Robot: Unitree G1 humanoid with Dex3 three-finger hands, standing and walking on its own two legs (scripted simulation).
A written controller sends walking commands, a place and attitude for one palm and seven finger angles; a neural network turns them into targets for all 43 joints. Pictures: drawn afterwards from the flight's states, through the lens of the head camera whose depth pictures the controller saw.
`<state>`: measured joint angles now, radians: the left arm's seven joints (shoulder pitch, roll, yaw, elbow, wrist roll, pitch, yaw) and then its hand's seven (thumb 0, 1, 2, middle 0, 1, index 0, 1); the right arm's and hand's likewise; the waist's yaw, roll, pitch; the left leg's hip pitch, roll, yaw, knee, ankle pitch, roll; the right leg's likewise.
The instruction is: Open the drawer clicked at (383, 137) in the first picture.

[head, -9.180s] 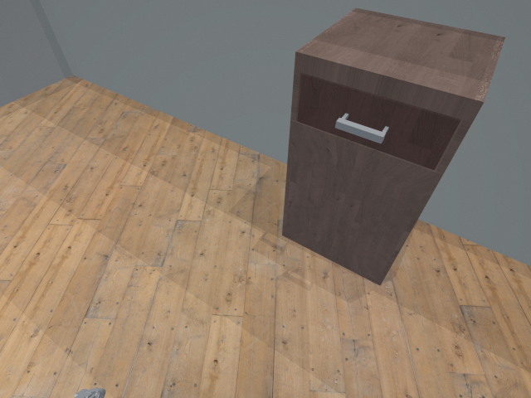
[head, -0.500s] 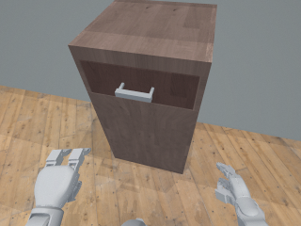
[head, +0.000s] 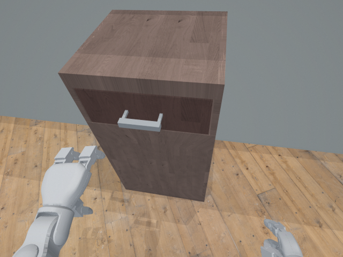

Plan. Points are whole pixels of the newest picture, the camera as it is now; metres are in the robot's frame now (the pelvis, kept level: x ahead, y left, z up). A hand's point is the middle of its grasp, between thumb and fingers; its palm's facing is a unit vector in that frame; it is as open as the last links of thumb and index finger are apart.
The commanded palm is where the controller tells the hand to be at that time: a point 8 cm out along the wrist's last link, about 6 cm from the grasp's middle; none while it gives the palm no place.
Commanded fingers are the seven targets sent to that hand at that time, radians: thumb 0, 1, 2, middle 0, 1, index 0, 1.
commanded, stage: raise the hand with hooked fingers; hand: left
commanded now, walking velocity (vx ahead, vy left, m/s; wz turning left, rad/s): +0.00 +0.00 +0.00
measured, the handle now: (141, 119) +0.51 +0.16 -0.02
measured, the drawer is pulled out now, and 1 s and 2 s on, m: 0.00 0.00 0.00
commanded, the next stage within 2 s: move the hooked fingers above the handle in 0.76 s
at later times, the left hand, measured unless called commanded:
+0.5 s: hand (70, 159) +0.29 +0.25 +0.10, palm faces +0.01 -0.09 -1.00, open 13.8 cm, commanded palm +0.26 +0.25 +0.15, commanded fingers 0.00 -0.50 0.30 -0.30 -1.20 -0.30 -1.20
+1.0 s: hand (71, 163) +0.28 +0.25 +0.08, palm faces +0.01 -0.11 -0.99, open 13.8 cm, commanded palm +0.27 +0.25 +0.14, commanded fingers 0.00 -0.50 0.30 -0.30 -1.20 -0.30 -1.20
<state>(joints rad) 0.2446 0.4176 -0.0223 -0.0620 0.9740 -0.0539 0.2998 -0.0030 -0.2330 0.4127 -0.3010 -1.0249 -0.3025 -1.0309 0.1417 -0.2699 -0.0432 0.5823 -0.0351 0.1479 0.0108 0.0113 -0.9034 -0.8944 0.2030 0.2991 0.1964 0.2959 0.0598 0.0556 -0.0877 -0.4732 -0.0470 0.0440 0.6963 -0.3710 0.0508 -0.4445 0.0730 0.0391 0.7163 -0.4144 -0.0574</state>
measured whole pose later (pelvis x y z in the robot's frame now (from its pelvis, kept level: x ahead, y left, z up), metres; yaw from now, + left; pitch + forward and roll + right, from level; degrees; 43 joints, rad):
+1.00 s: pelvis -0.02 +0.02 +0.01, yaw +2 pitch +5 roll -1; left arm -0.12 0.48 -0.08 0.11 0.92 -0.08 0.08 0.00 -0.49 0.30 -0.32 -1.20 -0.32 -1.20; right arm 0.15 -0.24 -0.02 0.59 0.01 0.18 0.00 0.01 -0.90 -0.89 0.20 0.30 0.20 0.30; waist 0.07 0.06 -0.04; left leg -0.38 -0.07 0.02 0.58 -0.27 0.08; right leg -0.34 0.05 0.02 0.57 -0.32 -0.02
